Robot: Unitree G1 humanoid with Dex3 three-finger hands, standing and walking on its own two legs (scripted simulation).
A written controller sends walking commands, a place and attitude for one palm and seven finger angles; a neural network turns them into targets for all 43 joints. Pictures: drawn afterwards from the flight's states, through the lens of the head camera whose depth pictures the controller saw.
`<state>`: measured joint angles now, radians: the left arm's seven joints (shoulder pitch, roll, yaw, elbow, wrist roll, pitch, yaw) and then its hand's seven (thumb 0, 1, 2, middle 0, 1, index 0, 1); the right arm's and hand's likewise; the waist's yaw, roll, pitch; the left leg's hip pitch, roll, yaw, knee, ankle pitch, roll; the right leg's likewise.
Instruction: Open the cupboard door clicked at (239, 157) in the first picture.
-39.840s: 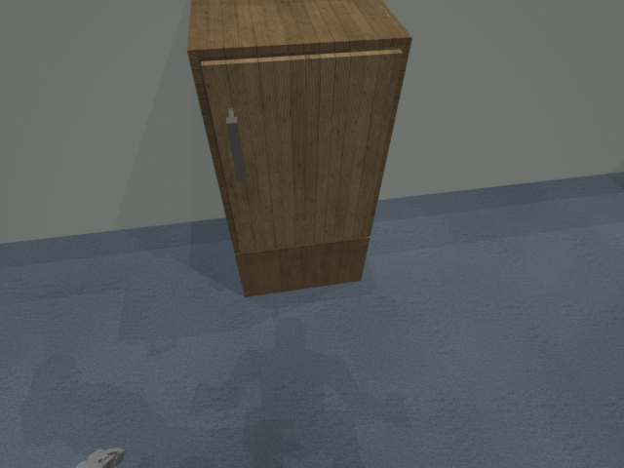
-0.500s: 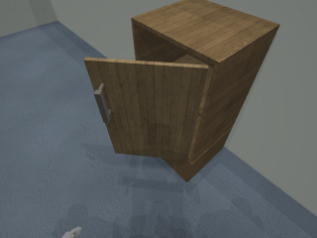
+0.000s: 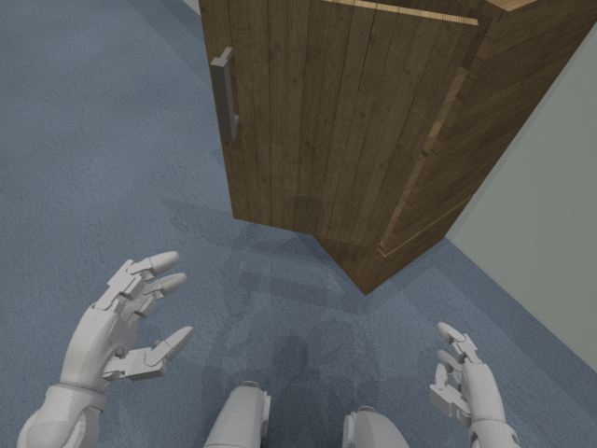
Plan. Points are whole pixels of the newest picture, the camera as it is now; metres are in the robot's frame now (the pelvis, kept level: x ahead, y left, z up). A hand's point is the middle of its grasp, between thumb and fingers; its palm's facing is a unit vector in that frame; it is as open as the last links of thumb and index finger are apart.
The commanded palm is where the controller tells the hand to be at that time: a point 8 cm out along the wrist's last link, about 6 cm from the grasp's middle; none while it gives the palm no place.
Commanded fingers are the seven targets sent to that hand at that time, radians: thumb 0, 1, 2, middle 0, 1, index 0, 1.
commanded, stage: raise the hand with hooked fingers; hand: left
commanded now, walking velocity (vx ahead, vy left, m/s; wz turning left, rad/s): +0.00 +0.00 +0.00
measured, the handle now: (228, 96) +0.65 +0.21 +0.06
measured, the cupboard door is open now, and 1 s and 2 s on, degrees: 41 41 41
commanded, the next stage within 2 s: move the hooked fingers beside the handle in 1.50 s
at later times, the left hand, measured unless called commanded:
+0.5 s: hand (122, 300) +0.26 +0.24 +0.06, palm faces -0.09 -0.99 -0.05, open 12.6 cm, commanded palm +0.24 +0.30 +0.07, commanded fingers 0.00 -0.41 0.34 -0.29 -1.14 -0.29 -1.14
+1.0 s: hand (93, 255) +0.30 +0.29 +0.08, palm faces -0.08 -1.00 -0.05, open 13.9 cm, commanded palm +0.29 +0.33 +0.08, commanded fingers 0.00 -0.50 0.30 -0.30 -1.20 -0.30 -1.20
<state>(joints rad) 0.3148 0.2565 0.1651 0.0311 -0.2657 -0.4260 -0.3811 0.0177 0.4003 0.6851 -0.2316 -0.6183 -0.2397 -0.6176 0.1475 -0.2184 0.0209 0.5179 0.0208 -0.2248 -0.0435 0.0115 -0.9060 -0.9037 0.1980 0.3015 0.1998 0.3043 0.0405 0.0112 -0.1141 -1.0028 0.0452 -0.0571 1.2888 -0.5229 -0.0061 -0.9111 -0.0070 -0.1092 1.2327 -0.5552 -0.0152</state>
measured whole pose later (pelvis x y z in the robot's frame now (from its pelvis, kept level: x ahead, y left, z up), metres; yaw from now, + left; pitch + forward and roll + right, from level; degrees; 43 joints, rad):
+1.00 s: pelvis +0.02 +0.02 +0.03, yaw -1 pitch +15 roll -4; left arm 0.01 0.44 0.44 0.37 -0.37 -0.30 -0.59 -0.01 -0.49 0.30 -0.30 -1.19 -0.30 -1.19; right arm 0.25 -0.27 0.05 0.54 0.03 -0.20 -0.05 0.01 -0.90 -0.90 0.20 0.30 0.20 0.30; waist -0.01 0.02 -0.11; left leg -0.93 0.04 -0.02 1.16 -0.49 0.03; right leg -0.84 0.00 -0.07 1.08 -0.50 0.02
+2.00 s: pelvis +0.01 +0.02 +0.02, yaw -2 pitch +18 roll -4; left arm -0.32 0.50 0.44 0.65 -0.30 -0.30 -0.59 -0.01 -0.50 0.30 -0.30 -1.20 -0.31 -1.20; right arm 0.27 -0.29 0.05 0.56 0.03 -0.16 -0.06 0.01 -0.90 -0.90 0.20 0.30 0.20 0.30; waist -0.05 0.01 -0.11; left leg -0.99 0.05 -0.01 1.17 -0.49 0.02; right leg -0.92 0.00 -0.06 1.10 -0.49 0.01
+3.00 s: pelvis +0.00 +0.02 -0.01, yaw -5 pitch +28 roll -7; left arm -1.08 0.87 0.52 1.28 -0.06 -0.30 -0.55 -0.01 -0.50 0.30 -0.30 -1.20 -0.30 -1.20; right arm 0.34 -0.30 0.10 0.60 0.00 0.03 -0.04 0.01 -0.90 -0.90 0.20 0.30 0.20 0.30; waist -0.22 0.02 -0.09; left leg -1.30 0.08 -0.03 1.31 -0.50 0.03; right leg -1.20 0.03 -0.07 1.20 -0.49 0.02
